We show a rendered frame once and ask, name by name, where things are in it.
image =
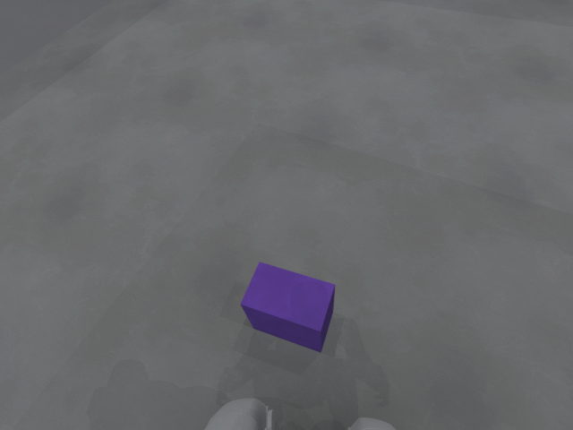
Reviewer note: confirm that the left robot thigh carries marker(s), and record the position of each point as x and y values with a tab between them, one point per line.
243	414

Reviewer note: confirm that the carton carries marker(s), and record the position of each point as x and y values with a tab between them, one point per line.
289	305

